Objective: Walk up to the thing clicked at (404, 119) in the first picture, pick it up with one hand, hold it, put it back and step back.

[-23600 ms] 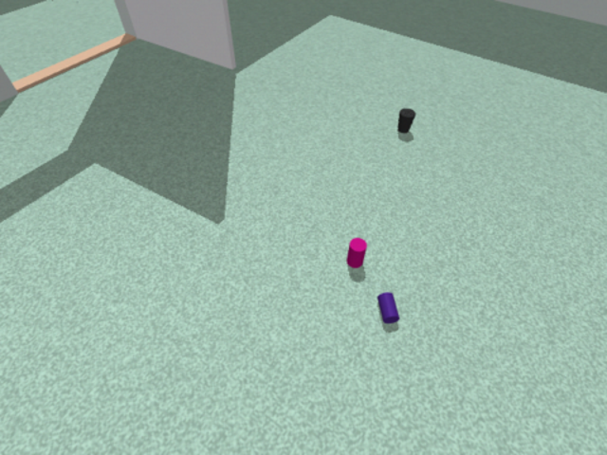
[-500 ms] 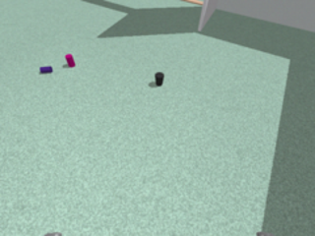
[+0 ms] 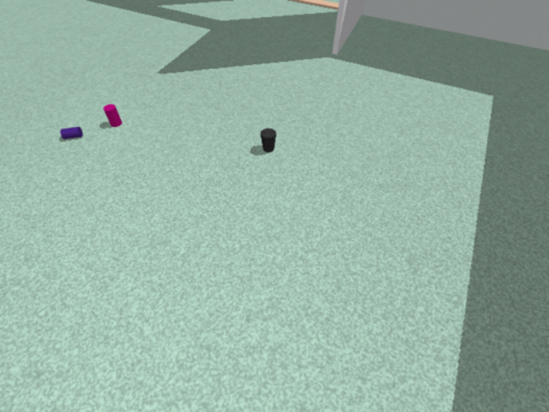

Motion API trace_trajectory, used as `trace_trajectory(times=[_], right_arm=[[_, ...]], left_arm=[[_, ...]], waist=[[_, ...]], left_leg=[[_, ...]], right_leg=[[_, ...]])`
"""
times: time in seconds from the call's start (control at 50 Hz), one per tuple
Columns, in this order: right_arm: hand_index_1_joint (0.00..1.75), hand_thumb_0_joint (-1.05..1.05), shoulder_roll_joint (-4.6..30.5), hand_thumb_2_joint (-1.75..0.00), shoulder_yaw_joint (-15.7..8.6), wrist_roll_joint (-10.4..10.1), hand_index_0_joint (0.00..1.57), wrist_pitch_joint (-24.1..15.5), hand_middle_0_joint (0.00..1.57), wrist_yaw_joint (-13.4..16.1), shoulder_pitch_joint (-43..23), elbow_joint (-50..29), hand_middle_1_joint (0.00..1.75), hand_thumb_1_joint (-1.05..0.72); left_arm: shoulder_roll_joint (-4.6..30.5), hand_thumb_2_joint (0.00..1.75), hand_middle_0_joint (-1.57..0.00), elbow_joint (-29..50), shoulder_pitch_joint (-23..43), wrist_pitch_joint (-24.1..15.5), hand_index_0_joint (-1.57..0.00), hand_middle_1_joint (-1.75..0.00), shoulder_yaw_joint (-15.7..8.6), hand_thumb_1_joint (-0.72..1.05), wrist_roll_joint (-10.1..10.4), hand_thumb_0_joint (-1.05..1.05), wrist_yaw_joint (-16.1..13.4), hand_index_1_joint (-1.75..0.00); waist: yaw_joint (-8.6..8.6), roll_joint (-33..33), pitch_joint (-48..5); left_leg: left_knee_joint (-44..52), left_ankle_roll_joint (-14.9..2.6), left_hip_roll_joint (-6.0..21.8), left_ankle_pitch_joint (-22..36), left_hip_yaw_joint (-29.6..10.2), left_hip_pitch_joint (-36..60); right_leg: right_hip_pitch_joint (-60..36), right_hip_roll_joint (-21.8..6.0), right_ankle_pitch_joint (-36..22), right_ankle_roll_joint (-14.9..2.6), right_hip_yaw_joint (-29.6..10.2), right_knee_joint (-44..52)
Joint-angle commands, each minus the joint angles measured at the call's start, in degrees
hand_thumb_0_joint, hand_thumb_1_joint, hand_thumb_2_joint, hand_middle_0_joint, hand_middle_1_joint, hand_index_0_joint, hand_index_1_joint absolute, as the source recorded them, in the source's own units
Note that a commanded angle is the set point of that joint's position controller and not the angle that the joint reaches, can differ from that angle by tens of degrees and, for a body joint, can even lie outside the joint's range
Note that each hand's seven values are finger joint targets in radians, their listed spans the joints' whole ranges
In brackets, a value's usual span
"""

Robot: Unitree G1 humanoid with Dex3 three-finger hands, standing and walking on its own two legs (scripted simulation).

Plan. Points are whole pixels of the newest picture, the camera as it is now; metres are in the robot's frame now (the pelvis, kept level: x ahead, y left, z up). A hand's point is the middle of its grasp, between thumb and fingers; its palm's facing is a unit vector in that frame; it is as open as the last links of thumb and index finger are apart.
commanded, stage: stand
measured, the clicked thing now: (268, 141) +1.51 +0.12 -0.73
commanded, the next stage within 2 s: none
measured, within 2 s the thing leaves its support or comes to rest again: neither
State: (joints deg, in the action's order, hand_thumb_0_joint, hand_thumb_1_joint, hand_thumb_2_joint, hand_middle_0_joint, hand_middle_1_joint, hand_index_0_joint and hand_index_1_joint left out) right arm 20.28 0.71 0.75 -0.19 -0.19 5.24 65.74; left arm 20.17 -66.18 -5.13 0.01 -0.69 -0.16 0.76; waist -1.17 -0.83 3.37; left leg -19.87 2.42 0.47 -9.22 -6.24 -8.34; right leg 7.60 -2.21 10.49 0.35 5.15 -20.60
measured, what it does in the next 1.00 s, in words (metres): stands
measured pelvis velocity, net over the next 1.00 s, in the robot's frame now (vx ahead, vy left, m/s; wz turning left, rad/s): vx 0.01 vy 0.00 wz -0.01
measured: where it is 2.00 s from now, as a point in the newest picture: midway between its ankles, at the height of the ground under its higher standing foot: outside the picture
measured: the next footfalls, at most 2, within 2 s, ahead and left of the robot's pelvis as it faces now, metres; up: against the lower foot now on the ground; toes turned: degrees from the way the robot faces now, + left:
none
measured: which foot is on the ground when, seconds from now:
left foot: down 0.00-1.00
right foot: down 0.00-1.00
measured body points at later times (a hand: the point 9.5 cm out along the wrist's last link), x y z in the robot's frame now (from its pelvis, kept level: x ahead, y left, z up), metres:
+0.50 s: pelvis +0.01 +0.00 +0.00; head +0.02 -0.01 +0.45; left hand +0.08 +0.30 -0.13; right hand +0.09 -0.30 -0.14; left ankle +0.02 +0.15 -0.75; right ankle +0.01 -0.12 -0.75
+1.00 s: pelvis +0.01 +0.00 +0.00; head +0.03 +0.00 +0.45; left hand +0.09 +0.30 -0.13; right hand +0.09 -0.30 -0.13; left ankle +0.02 +0.15 -0.75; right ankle +0.01 -0.12 -0.75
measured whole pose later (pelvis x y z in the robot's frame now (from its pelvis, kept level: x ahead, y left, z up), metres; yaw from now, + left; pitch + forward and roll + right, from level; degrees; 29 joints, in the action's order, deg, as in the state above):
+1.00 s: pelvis +0.01 +0.00 +0.00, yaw -1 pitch -2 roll +0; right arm 20.5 1.3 0.7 -0.4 0.1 6.1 64.7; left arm 20.1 -65.2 -5.8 -0.1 -0.6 -0.2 0.8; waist -1.1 -0.6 3.0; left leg -19.1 2.5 1.0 -10.1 -5.5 -7.4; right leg 6.9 -1.7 10.9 0.3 4.5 -19.6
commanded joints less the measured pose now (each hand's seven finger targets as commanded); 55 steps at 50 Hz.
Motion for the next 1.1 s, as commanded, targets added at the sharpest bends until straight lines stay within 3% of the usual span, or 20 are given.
trace_trajectory(times=[0.0, 0.1, 0.18, 0.24, 0.36, 0.64, 0.72, 1.08], right_arm=[[0.3, 0.0, 12.02, -0.9, -2.11, -0.22, 0.2, -1.14, 0.2, 0.61, -2.68, -3.17, 0.3, -0.9], [0.3, 0.0, 12.17, -0.9, -2.15, -0.2, 0.2, -0.98, 0.2, 0.55, -1.78, -3.15, 0.3, -0.9], [0.3, 0.0, 12.13, -0.9, -2.11, -0.16, 0.2, -0.94, 0.2, 0.49, -1.42, -3.28, 0.3, -0.9], [0.3, 0.0, 12.19, -0.9, -2.08, -0.17, 0.2, -1.17, 0.2, 0.65, -1.98, -3.67, 0.3, -0.9], [0.3, 0.0, 12.09, -0.9, -1.87, -0.22, 0.2, -1.14, 0.2, 0.83, -1.3, -3.68, 0.3, -0.9], [0.3, 0.0, 12.5, -0.9, -1.78, -0.33, 0.2, -1.14, 0.2, 0.93, -1.71, -3.84, 0.3, -0.9], [0.3, 0.0, 12.35, -0.9, -1.8, -0.26, 0.2, -0.99, 0.2, 0.87, -1.38, -3.87, 0.3, -0.9], [0.3, 0.0, 12.51, -0.9, -1.8, -0.25, 0.2, -1.21, 0.2, 0.91, -1.0, -4.01, 0.3, -0.9]], left_arm=[[12.58, 0.9, -0.2, 3.27, 2.85, -1.05, -0.2, -0.3, -2.37, 0.9, -0.1, 0.0, -0.84, -0.3], [13.24, 0.9, -0.2, 3.5, 3.03, -0.86, -0.2, -0.3, -2.51, 0.9, -0.27, 0.0, -0.7, -0.3], [13.13, 0.9, -0.2, 3.88, 2.94, -0.99, -0.2, -0.3, -2.46, 0.9, -0.23, 0.0, -0.74, -0.3], [12.99, 0.9, -0.2, 3.85, 2.51, -1.15, -0.2, -0.3, -2.45, 0.9, -0.14, 0.0, -0.77, -0.3], [12.9, 0.9, -0.2, 3.94, 2.5, -1.15, -0.2, -0.3, -2.52, 0.9, -0.13, 0.0, -0.82, -0.3], [12.5, 0.9, -0.2, 3.91, 2.14, -1.24, -0.2, -0.3, -2.34, 0.9, -0.23, 0.0, -0.92, -0.3], [12.59, 0.9, -0.2, 4.02, 2.55, -1.24, -0.2, -0.3, -2.39, 0.9, -0.23, 0.0, -0.92, -0.3], [12.59, 0.9, -0.2, 4.2, 1.8, -1.25, -0.2, -0.3, -2.26, 0.9, -0.16, 0.0, -0.87, -0.3]], waist=[[0.15, 0.46, -4.33], [0.58, 1.17, -3.06], [0.35, 1.03, -3.61], [0.21, 0.94, -5.11], [0.3, 0.87, -6.2], [0.42, 0.78, -5.66], [0.55, 1.09, -4.53], [0.49, 0.8, -5.19]], left_leg=[[3.33, -2.81, 5.04, 5.58, -2.86, -2.86], [3.29, -2.57, 4.47, 0.93, -2.51, -2.81], [3.25, -2.83, 4.75, 2.28, -2.51, -3.43], [2.56, -2.76, 5.29, 7.37, -2.56, -1.76], [2.3, -2.79, 5.75, 9.9, -2.18, -1.51], [2.44, -2.61, 5.93, 10.62, -1.99, 0.15], [3.11, -2.67, 5.79, 7.38, -1.94, -1.48], [3.21, -2.54, 5.91, 10.01, -2.02, -0.65]], right_leg=[[-3.1, -5.91, 0.51, -1.17, -5.81, 4.29], [-0.46, -5.8, 6.32, -1.26, -6.82, 5.69], [-1.61, -5.94, 4.8, -1.3, -7.05, 5.38], [-2.58, -5.97, -1.14, -1.26, -6.57, 4.45], [-4.34, -6.12, -4.83, -1.29, -6.15, 3.68], [-3.62, -5.83, -6.17, -0.99, -5.87, 4.19], [-3.58, -5.66, -2.6, -0.96, -5.9, 4.74], [-4.09, -5.9, -5.26, -1.12, -5.93, 3.97]])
